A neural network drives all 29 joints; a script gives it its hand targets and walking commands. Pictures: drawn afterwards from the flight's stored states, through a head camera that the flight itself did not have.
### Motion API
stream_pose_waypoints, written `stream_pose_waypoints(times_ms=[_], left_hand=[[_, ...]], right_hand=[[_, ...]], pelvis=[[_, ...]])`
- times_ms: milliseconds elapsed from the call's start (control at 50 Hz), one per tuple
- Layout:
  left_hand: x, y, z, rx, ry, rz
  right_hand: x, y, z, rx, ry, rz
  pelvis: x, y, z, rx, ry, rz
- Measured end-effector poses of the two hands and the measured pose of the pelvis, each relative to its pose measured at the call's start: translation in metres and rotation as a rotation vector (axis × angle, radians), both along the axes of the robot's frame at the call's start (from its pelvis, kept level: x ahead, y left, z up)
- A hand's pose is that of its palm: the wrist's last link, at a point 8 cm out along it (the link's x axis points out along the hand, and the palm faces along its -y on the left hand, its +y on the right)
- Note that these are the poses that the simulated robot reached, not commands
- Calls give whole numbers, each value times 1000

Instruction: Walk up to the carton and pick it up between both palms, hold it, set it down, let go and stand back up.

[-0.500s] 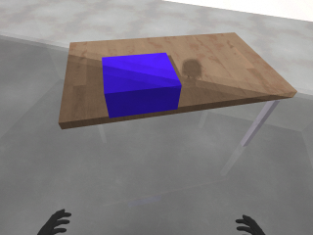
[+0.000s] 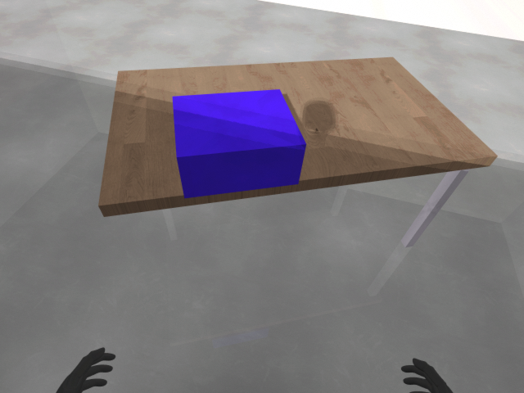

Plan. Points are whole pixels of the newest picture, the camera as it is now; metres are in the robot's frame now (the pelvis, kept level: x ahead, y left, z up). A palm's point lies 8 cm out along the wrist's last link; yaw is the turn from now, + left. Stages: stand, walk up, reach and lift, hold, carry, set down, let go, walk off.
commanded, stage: stand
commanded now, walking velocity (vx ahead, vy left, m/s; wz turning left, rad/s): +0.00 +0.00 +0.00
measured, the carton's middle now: (235, 140) +0.78 +0.06 -0.10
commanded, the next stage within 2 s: walk up in 0.86 s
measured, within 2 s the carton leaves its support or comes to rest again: neither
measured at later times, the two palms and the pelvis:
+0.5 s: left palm out of the picture +0.14 +0.28 -0.07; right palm out of the picture +0.12 -0.28 -0.08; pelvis +0.00 +0.00 +0.00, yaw +0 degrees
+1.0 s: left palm out of the picture +0.13 +0.28 -0.07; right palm out of the picture +0.11 -0.28 -0.08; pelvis -0.01 +0.00 +0.00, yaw +0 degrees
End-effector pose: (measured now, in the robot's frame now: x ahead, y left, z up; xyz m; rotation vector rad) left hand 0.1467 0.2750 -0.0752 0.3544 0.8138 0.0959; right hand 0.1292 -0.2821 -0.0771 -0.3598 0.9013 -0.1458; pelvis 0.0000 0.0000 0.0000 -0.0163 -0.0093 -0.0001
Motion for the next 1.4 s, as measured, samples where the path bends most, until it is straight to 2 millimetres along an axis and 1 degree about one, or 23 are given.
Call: stream_pose_waypoints(times_ms=[120, 660, 840, 1060, 1100, 1180, 1240, 1300, 1360, 1400], left_hand=[[-2, 2, 0, 1, -4, -1], [-3, 5, 1, 7, -6, -2], [-7, 4, 3, 8, -14, -3], [-15, 4, 5, 9, -28, -3], [-17, 7, 5, 15, -32, -5], [-21, 16, 3, 36, -12, -16], [-27, 24, 1, 51, 14, -20], [-36, 37, -3, 55, 47, 1], [-43, 53, -8, 50, 82, 26], [-43, 66, -14, 47, 101, 36]], right_hand=[[-3, 4, -2, 9, 3, -4], [-7, 3, -3, 3, 7, -9], [-12, 1, -2, 0, 2, -9], [-23, 2, -2, 4, -2, -13], [-24, 0, -2, 6, -9, -2], [-25, -13, -1, -18, 2, 16], [-22, -23, 2, -47, 18, 29], [-8, -24, 7, -82, 31, 52], [13, -16, 15, -110, 17, 86], [25, -6, 17, -126, 9, 107]], pelvis=[[-2, 1, 0, -2, -4, 0], [-3, 2, 0, -2, -6, 0], [-8, 1, 0, -2, -13, 0], [-17, 1, 0, -1, -27, 1], [-18, 1, -2, -2, -32, 1], [-15, 1, -5, -2, -38, 1], [-8, 2, -6, -1, -31, 5], [3, 9, -5, -6, -29, 23], [16, 22, -5, -13, -27, 42], [23, 33, -8, -14, -20, 54]])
